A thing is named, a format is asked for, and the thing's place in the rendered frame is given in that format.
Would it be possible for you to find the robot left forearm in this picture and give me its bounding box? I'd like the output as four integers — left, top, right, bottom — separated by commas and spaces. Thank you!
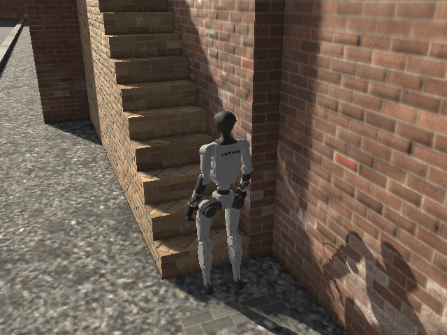
188, 175, 206, 207

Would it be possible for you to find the robot left thigh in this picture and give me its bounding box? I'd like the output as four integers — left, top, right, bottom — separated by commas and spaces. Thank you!
196, 198, 218, 253

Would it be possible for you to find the left robot upper arm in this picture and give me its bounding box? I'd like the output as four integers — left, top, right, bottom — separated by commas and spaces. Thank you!
199, 143, 215, 185

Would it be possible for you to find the robot right forearm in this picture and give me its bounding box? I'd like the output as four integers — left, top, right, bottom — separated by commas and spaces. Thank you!
238, 171, 253, 192

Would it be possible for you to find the robot head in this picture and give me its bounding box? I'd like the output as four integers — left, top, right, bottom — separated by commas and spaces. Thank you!
214, 111, 237, 145

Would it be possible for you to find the robot left hand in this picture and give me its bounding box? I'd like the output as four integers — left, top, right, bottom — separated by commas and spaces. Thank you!
184, 203, 198, 221

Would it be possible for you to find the robot right hand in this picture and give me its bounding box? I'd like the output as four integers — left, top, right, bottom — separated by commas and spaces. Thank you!
235, 188, 247, 199

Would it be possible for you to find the right robot upper arm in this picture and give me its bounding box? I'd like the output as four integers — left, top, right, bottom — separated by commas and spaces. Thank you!
237, 139, 253, 174

